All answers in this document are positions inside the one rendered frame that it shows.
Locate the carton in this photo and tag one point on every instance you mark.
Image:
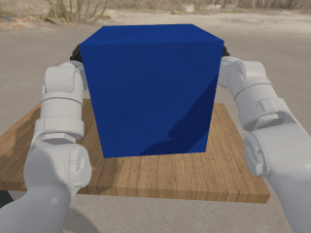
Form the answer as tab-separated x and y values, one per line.
152	87

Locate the robot left hand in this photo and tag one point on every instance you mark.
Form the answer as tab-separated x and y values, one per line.
76	54

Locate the right robot forearm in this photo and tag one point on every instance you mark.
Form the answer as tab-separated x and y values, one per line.
257	102

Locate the right robot upper arm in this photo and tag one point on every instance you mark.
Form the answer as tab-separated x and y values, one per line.
281	154

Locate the table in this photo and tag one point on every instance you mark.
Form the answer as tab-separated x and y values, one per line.
218	174

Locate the left robot forearm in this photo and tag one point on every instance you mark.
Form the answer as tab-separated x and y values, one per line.
60	121

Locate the robot right hand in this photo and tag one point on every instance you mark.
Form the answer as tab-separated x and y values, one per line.
225	53

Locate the left robot upper arm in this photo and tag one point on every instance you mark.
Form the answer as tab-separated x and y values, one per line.
53	175

